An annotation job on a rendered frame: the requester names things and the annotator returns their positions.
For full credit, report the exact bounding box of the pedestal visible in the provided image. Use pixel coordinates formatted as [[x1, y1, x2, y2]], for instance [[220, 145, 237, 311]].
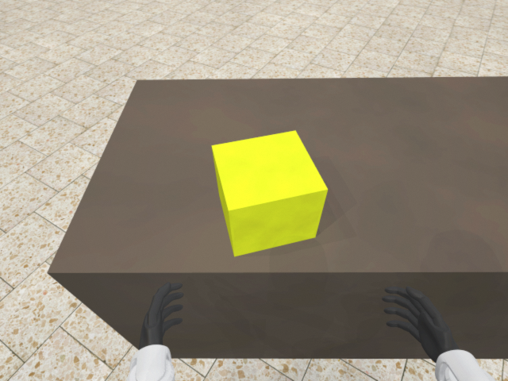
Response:
[[47, 76, 508, 359]]

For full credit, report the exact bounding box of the right robot forearm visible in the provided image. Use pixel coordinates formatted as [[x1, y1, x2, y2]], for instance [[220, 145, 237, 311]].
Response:
[[435, 350, 496, 381]]

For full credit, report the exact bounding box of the carton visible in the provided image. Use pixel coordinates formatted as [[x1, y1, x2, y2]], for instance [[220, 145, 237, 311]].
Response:
[[211, 131, 328, 256]]

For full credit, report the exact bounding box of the right robot hand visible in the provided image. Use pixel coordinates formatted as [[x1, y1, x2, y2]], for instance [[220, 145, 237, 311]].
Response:
[[382, 287, 460, 363]]

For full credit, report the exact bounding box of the left robot forearm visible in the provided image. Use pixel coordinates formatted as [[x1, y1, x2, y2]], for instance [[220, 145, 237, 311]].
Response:
[[126, 344, 175, 381]]

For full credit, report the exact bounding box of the left robot hand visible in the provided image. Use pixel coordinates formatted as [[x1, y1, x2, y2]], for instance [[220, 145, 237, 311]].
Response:
[[139, 282, 183, 350]]

